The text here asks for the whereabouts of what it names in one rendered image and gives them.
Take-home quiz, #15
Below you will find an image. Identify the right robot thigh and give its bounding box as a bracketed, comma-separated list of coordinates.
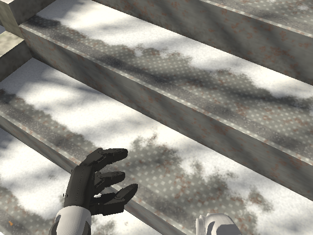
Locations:
[196, 212, 243, 235]

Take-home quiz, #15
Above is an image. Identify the left robot hand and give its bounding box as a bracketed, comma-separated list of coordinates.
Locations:
[63, 148, 138, 216]

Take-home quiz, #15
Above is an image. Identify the robot left forearm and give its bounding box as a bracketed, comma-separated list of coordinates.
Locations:
[48, 206, 92, 235]

